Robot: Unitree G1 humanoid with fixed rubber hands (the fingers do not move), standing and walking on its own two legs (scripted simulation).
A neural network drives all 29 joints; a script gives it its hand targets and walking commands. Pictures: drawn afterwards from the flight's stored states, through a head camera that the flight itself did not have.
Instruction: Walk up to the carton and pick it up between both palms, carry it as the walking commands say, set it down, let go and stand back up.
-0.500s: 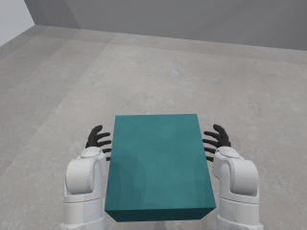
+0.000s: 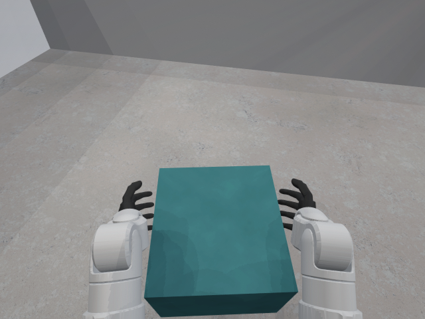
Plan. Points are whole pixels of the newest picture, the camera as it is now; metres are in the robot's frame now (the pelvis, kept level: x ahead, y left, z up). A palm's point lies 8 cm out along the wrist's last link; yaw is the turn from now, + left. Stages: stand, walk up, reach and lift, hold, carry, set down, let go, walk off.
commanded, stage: carry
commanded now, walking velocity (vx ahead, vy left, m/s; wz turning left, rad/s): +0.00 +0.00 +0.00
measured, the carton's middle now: (216, 239) +0.30 +0.00 +0.00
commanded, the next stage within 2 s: none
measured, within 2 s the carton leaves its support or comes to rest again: neither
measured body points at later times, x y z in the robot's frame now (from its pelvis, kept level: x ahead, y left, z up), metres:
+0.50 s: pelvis -0.04 -0.01 +0.00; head -0.06 -0.01 +0.45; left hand +0.26 +0.15 +0.08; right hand +0.26 -0.16 +0.08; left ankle -0.04 +0.08 -0.73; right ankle -0.05 -0.12 -0.73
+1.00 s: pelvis -0.05 -0.02 +0.01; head -0.08 -0.02 +0.45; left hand +0.24 +0.14 +0.07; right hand +0.25 -0.17 +0.08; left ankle -0.04 +0.08 -0.73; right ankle -0.05 -0.12 -0.73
